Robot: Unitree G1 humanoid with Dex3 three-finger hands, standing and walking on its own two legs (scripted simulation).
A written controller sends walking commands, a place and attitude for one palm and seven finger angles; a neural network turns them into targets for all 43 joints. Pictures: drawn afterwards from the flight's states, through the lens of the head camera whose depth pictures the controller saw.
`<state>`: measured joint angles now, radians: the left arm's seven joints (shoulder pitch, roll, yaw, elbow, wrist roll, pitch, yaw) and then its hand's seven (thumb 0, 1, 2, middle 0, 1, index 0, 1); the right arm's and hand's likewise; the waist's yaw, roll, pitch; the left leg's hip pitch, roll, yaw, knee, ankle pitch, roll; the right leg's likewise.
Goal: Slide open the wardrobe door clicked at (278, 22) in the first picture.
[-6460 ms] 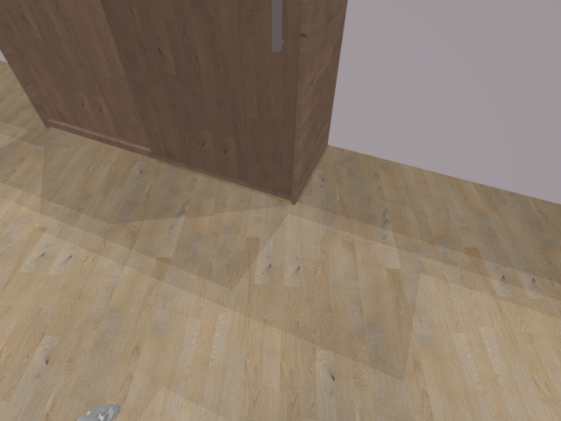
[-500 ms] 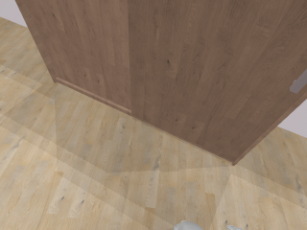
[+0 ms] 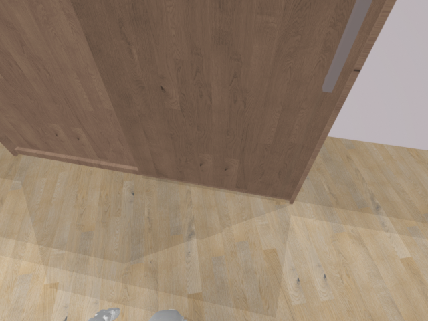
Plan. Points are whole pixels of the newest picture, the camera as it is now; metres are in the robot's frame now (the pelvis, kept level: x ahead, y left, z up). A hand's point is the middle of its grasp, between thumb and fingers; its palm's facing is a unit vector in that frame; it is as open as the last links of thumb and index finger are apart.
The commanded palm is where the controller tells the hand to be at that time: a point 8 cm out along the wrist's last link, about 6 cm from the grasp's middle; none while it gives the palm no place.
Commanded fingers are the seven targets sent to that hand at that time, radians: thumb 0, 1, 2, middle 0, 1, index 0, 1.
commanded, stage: turn to face it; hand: right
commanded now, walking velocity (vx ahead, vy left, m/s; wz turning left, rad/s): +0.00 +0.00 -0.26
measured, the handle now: (345, 40) +0.75 -0.29 +0.14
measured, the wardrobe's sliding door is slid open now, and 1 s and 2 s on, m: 0.00 0.00 0.00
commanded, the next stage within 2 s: take the last steps up to it in 0.08 s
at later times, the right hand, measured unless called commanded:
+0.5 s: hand out of the picture -0.05 -0.19 -0.17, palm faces +0.25 +0.94 -0.22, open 7.4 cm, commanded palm none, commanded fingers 0.00 -0.90 -0.90 0.20 0.30 0.20 0.30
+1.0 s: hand (330, 280) +0.24 -0.25 -0.17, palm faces +0.11 +0.98 -0.19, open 7.4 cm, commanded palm none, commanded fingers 0.00 -0.90 -0.90 0.20 0.30 0.20 0.30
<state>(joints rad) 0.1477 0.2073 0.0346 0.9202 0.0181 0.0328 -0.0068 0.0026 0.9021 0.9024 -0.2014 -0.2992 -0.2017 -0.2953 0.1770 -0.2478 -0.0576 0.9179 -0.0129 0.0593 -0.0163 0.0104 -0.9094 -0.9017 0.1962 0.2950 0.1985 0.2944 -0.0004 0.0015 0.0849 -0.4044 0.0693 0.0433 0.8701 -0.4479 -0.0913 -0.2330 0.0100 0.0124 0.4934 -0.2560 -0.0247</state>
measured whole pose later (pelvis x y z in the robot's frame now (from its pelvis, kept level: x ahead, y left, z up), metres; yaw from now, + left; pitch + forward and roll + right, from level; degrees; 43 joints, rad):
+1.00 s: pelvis +0.15 -0.06 -0.01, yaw -8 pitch -2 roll -1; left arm 0.48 0.12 0.02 1.17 0.02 -0.05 0.02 0.00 0.91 0.90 -0.20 -0.30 -0.20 -0.29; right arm 0.09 -0.17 -0.05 1.00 -0.02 0.00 0.01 0.01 -0.91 -0.90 0.19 0.29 0.20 0.29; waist 0.06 0.00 0.07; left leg -0.49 0.07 0.12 0.68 -0.23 0.01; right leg 0.11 -0.01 -0.14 0.36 -0.43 -0.01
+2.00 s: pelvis +0.26 -0.04 +0.00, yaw -7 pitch -1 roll -2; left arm 0.24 0.20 0.06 1.07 0.02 0.06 -0.01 0.00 0.91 0.90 -0.20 -0.30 -0.20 -0.29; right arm 0.27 -0.14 -0.03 1.04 -0.03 0.01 -0.02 0.01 -0.91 -0.90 0.20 0.30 0.20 0.29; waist -0.01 -0.03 0.00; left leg -0.22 0.05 0.05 0.49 -0.26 0.01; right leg -0.37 -0.04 -0.04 0.77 -0.36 0.02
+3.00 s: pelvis +0.26 -0.08 +0.00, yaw -7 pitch -1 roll -1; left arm 0.28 0.17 -0.01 1.09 0.01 -0.02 0.02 0.00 0.91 0.90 -0.20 -0.30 -0.20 -0.29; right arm 0.24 -0.16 0.00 1.08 -0.02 0.00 -0.04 0.01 -0.92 -0.90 0.20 0.30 0.20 0.29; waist 0.00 -0.01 0.05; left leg -0.22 0.08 0.02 0.51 -0.26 -0.05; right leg -0.12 0.00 -0.10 0.47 -0.32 -0.02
